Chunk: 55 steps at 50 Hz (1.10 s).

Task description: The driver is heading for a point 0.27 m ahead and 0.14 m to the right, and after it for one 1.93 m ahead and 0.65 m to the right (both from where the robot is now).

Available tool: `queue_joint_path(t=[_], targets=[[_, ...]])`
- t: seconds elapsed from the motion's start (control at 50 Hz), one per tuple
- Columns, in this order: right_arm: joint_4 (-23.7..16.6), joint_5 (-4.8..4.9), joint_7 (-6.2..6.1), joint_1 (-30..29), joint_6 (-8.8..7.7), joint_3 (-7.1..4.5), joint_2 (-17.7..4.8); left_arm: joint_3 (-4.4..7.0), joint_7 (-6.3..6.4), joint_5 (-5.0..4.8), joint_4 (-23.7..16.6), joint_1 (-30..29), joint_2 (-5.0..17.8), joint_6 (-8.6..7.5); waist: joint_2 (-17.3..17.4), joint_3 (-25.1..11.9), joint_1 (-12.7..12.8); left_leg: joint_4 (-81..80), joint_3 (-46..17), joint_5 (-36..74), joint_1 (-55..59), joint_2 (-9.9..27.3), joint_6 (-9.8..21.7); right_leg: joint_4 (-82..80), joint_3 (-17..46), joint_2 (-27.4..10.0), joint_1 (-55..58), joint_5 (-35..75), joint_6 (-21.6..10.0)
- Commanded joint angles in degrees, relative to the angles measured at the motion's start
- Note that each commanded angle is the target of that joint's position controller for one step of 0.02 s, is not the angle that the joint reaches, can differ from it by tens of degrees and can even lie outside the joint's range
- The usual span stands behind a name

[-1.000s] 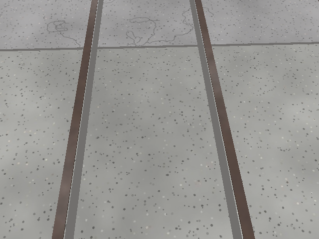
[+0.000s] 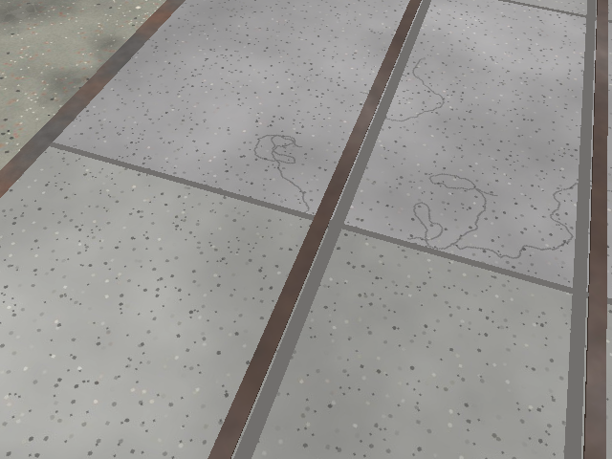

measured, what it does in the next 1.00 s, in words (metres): walks ahead, turning right: right foot, then left foot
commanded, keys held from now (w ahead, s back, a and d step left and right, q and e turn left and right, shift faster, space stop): w+e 0.14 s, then e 0.76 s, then no key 0.10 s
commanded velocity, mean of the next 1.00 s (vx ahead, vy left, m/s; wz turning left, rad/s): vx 0.19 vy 0.00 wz -0.49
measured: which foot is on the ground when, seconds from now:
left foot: down 0.00-0.38, up 0.40-0.84, down 0.86-1.00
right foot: up 0.00-0.36, down 0.38-0.86, up 0.88-1.00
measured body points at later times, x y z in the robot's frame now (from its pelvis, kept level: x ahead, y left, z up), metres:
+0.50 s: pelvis +0.21 -0.05 -0.01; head +0.27 -0.07 +0.43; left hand +0.45 +0.17 -0.10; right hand +0.27 -0.35 -0.13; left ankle +0.15 +0.11 -0.64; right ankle +0.30 -0.14 -0.74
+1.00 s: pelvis +0.29 -0.01 +0.00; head +0.33 -0.01 +0.45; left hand +0.59 +0.15 -0.10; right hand +0.26 -0.32 -0.08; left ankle +0.37 +0.08 -0.74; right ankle +0.22 -0.12 -0.66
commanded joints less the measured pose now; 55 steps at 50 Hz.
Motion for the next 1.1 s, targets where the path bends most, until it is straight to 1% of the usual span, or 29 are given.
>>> queue_joint_path(t=[0.02,0.12,0.18,0.24,0.3,0.34,0.36,0.38,0.4,0.42,0.44,0.46,0.48,0.52,0.56,0.6,0.72,0.78,0.82,0.84,0.86,0.88,0.9,0.92,0.94,0.96,0.98,1.02,1.1], targets=[[-1.1,-0.44,0.04,2.4,-1.87,-1.96,-5.3,1.46,0.23,-0.02,-3.5,0.9,4.2,0.55,8.0,-3.0,-0.8,-17.8,-14.7,6.5,11.5,15.0,8.8,1.4,3.6,-4.7,-11.8,7.2,0.5],[2.3,-1.05,-1.13,4.1,-2.72,-2.74,-6.8,1.49,0.33,0.3,-5.1,-3.8,2.3,1.62,5.1,0.2,-1.0,-20.0,-4.4,16.8,12.4,14.6,8.1,-7.2,5.9,-3.5,-17.3,18.2,2.0],[2.9,-0.85,-1.95,2.8,-2.22,-2.79,-7.8,1.0,-0.66,0.99,-6.8,-8.7,1.1,1.22,4.7,2.3,-2.0,-19.4,2.4,23.9,11.6,12.6,6.1,-19.1,1.9,-2.2,-14.1,26.2,1.7],[4.4,-0.2,-3.1,5.2,-0.96,-3.18,-9.5,0.34,-2.06,1.66,-10.0,-14.4,-0.4,1.05,4.5,2.5,-4.2,-15.8,5.7,32.4,14.1,13.6,5.2,-26.5,-2.9,-0.9,-11.3,27.9,1.1],[4.7,0.91,-3.84,5.1,0.82,-3.83,-11.4,1.18,-3.35,1.55,-12.1,-13.9,1.7,1.36,6.4,0.3,-3.1,-9.0,6.1,40.8,20.1,15.5,4.1,-29.5,-4.8,1.1,-9.8,20.4,-1.0],[3.9,1.54,-4.58,3.3,1.98,-4.33,-12.5,2.55,-3.7,1.61,-11.6,-7.8,4.4,1.46,7.4,-3.5,0.3,1.2,6.4,49.9,21.2,15.2,2.6,-31.1,-7.0,4.4,-2.6,15.0,-3.2],[3.4,1.76,-4.7,2.2,2.37,-4.1,-11.9,3.9,-3.23,1.61,-10.0,-1.0,6.9,1.27,5.7,-6.9,3.9,11.5,7.4,46.9,19.1,12.7,0.8,-36.6,-7.1,6.5,6.3,19.7,-5.0],[2.8,0.64,-4.49,4.5,1.94,-3.38,-10.3,5.34,-1.82,1.79,-9.6,3.3,11.4,1.37,-1.1,-11.1,5.5,27.2,7.8,28.5,8.6,8.6,-2.9,-38.4,1.5,1.3,20.0,40.8,-8.1],[1.5,-2.9,-3.26,12.5,1.22,-1.16,-2.8,5.68,-0.67,2.3,-11.1,1.0,16.5,1.83,-14.9,-17.4,-2.1,48.4,4.2,-29.6,-13.8,-1.3,-7.0,-31.0,22.6,-13.5,39.5,69.0,-18.7],[1.8,-1.18,-2.15,12.2,0.27,-1.14,-6.8,4.98,-1.0,2.68,-13.5,1.7,14.3,1.76,-8.5,-29.8,1.7,56.9,-9.2,-31.0,-17.2,-3.1,-6.7,-37.6,36.1,-18.7,42.5,56.8,-25.1],[0.5,1.02,-1.9,5.3,0.32,-2.0,-9.8,4.37,-1.21,2.28,-14.5,-1.6,11.2,1.87,-2.6,-23.9,3.1,55.7,-10.7,-24.9,-20.0,-0.4,-5.6,-40.7,29.6,-15.4,37.2,46.8,-22.2],[-0.4,0.85,-2.48,2.2,0.8,-1.91,-9.3,3.72,-0.96,1.06,-14.5,-5.0,8.6,2.18,1.1,-16.1,1.4,51.1,-9.5,-19.7,-21.7,1.6,-5.4,-42.5,24.6,-12.5,29.1,38.2,-18.8],[0.0,-0.01,-3.26,1.2,1.61,-2.04,-9.2,3.13,-0.57,0.54,-14.9,-7.4,6.9,2.62,2.7,-11.3,-0.1,47.1,-9.3,-17.0,-20.3,3.2,-5.7,-44.5,21.7,-10.4,21.1,33.2,-16.8],[-0.3,-0.49,-3.77,2.4,3.22,-2.42,-9.3,3.15,-0.15,1.78,-15.7,-9.7,7.0,3.2,-0.7,-8.3,-2.9,41.3,-9.0,-14.2,-13.5,3.4,-5.9,-47.2,19.1,-7.3,10.2,29.2,-15.2],[0.1,-0.77,-4.16,3.5,3.58,-1.95,-7.4,3.57,0.32,2.26,-15.8,-9.9,8.0,3.29,-2.3,-8.6,-3.5,35.3,-7.9,-13.0,-11.1,2.3,-6.7,-47.0,16.6,-5.5,6.9,33.2,-14.8],[0.1,-0.88,-4.51,2.4,3.75,-1.7,-6.7,3.98,1.13,1.92,-15.7,-9.0,9.0,3.71,-2.5,-10.2,-2.9,30.8,-8.3,-10.9,-11.2,1.7,-7.7,-46.1,16.7,-5.0,7.6,32.2,-14.4],[-1.3,-0.19,-4.08,-2.7,3.76,-1.73,-6.7,4.09,2.44,1.5,-16.8,-9.8,9.1,5.79,-6.3,-8.5,-0.7,19.1,-9.7,-6.0,-9.0,0.3,-8.0,-46.9,21.7,-2.7,6.0,7.6,-11.2],[-1.6,0.22,-3.4,-2.9,2.63,-2.02,-7.1,4.09,2.21,1.47,-17.0,-8.9,8.8,6.3,-7.8,-8.4,0.0,12.0,-9.7,-8.0,-6.1,-0.8,-6.8,-44.7,25.3,-3.1,8.8,10.3,-10.7],[-0.9,0.46,-2.82,-0.3,1.99,-2.43,-7.2,3.93,2.24,0.9,-17.4,-9.8,8.4,6.74,-8.1,-8.3,-1.9,1.4,-8.5,-4.2,-0.3,-1.3,-5.2,-42.0,26.5,-1.9,9.0,13.5,-9.2],[-0.3,0.22,-2.68,1.7,1.8,-3.0,-8.4,3.66,2.36,0.54,-17.5,-9.4,7.5,6.96,-7.0,-8.1,-2.8,-5.0,-9.1,0.5,5.3,1.1,-4.0,-39.5,25.3,0.3,6.5,11.7,-7.2],[-0.7,-0.9,-2.9,2.7,2.06,-3.95,-12.4,2.89,2.28,0.79,-17.6,-7.0,4.5,7.02,2.3,-9.4,-1.5,-8.1,-18.5,3.1,12.1,12.8,0.4,-29.4,19.1,5.0,0.0,-1.9,-3.8],[-0.2,-2.79,-2.9,1.6,2.81,-4.88,-16.2,3.27,2.04,0.26,-19.8,-7.8,5.2,6.35,20.1,-5.6,0.3,-11.2,-32.3,13.9,11.1,22.6,9.9,-18.0,6.2,13.6,-11.6,-13.7,-0.4],[-2.0,-2.99,-3.02,-0.7,2.61,-4.27,-12.9,4.74,1.83,1.56,-18.7,-7.2,10.1,5.61,15.8,-5.7,-0.5,-10.7,-33.6,16.5,9.5,25.2,12.9,-4.9,7.5,9.2,-12.7,-13.2,2.0],[-2.9,-2.33,-3.37,-2.8,2.61,-3.45,-9.9,5.38,1.72,1.11,-17.0,-6.2,11.1,5.8,10.9,-5.6,0.0,-9.2,-27.4,17.1,8.4,21.6,10.9,0.0,7.5,8.7,-11.5,-9.7,2.8],[-3.2,-1.39,-3.46,-4.5,2.76,-3.04,-8.6,5.19,2.04,1.07,-15.4,-4.8,9.5,6.51,8.3,-4.8,0.7,-8.0,-22.0,16.7,8.4,17.6,8.3,2.8,6.7,8.5,-11.1,-7.1,4.0],[-3.1,-0.44,-3.53,-4.7,2.87,-2.72,-7.8,4.75,2.23,1.36,-15.0,-4.3,8.0,7.07,8.3,-4.3,0.2,-7.5,-19.6,17.7,9.0,16.2,7.7,5.6,6.5,8.5,-12.1,-4.8,4.9],[-2.9,-0.25,-3.62,-4.3,3.13,-2.41,-7.6,4.13,2.13,1.21,-14.9,-4.4,6.0,7.38,8.3,-3.8,0.1,-7.6,-16.9,19.3,8.6,14.8,7.8,5.9,5.7,8.6,-11.3,-3.9,5.5],[-2.3,-0.58,-3.64,-2.7,3.67,-2.43,-7.8,3.23,2.1,0.74,-15.9,-7.1,4.1,7.28,10.1,-3.7,-1.3,-7.8,-13.8,19.7,10.6,13.1,8.2,0.0,3.3,8.1,-10.5,-2.4,6.4],[-1.4,-0.25,-3.46,-1.6,4.34,-2.87,-9.5,1.63,1.51,1.23,-17.2,-10.3,1.6,6.86,13.9,-6.0,-3.2,-6.5,-12.2,20.7,12.2,13.8,8.9,-18.6,-0.3,4.7,-0.5,-4.6,6.3]])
